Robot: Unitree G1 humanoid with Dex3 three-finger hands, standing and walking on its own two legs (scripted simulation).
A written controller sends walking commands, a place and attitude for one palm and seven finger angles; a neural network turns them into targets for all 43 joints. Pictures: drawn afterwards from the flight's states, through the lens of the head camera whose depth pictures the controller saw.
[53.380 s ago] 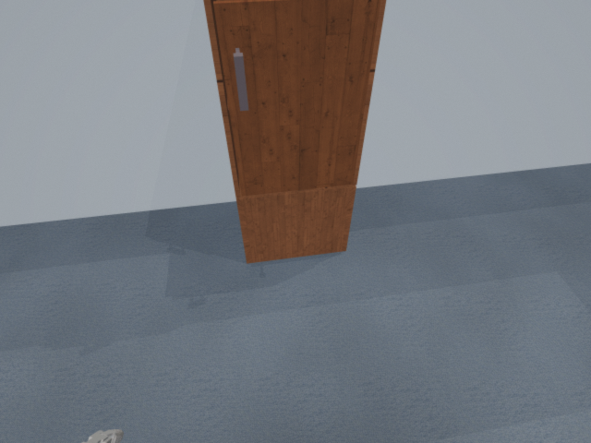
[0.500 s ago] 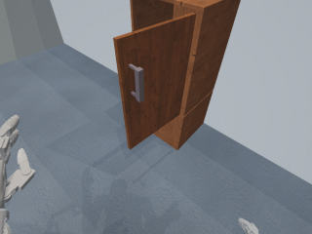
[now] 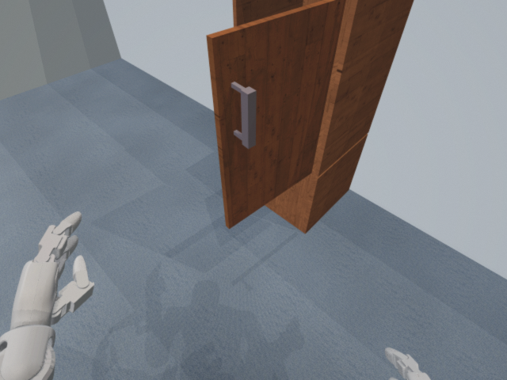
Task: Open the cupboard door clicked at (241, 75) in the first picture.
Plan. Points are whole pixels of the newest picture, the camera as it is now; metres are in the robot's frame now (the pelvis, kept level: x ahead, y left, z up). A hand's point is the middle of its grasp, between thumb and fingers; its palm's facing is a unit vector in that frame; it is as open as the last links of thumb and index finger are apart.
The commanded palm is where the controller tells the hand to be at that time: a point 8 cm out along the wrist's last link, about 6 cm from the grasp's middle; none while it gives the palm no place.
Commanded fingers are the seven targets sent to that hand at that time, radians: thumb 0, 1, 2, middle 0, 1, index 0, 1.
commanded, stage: let the arm hang, fingers relaxed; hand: left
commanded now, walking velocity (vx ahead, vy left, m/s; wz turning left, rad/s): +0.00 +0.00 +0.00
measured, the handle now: (242, 115) +0.63 +0.05 +0.09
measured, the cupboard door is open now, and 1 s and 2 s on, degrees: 84 84 84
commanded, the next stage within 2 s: look to check the result in 1.02 s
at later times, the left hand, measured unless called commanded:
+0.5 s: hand out of the picture +0.03 +0.20 -0.14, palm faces +0.02 -0.96 -0.27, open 7.2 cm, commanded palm none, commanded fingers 0.00 0.90 0.90 -0.20 -0.30 -0.20 -0.30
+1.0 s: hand out of the picture +0.09 +0.22 -0.13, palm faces +0.00 -0.95 -0.31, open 7.4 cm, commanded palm none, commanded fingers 0.00 0.90 0.90 -0.20 -0.30 -0.20 -0.30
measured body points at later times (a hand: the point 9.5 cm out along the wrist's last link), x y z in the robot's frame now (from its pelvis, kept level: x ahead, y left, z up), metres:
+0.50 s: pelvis +0.01 -0.02 +0.03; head +0.04 -0.02 +0.47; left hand +0.03 +0.25 -0.12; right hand +0.03 -0.26 -0.13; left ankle +0.03 +0.11 -0.71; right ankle +0.04 -0.14 -0.71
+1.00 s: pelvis +0.01 -0.01 +0.03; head +0.03 -0.02 +0.48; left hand +0.09 +0.27 -0.10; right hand +0.07 -0.29 -0.12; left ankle +0.03 +0.11 -0.71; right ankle +0.04 -0.14 -0.71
